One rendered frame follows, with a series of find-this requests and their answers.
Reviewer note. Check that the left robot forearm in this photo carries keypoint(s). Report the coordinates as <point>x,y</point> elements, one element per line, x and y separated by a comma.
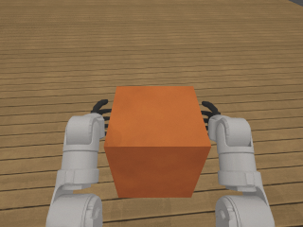
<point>80,155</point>

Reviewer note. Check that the right robot forearm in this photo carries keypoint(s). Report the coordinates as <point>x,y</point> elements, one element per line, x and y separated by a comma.
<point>237,162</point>

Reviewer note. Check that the right robot upper arm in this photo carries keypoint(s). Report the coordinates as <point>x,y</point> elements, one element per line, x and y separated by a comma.
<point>242,211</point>

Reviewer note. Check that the left robot hand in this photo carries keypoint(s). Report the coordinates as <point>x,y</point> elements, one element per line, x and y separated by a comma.
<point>96,110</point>

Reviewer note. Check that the carton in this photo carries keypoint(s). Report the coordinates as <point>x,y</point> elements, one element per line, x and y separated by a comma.
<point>156,142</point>

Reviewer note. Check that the left robot upper arm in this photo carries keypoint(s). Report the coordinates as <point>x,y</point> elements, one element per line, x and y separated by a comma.
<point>76,210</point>

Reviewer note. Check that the right robot hand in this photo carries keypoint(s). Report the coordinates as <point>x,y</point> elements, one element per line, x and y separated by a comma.
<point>212,108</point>

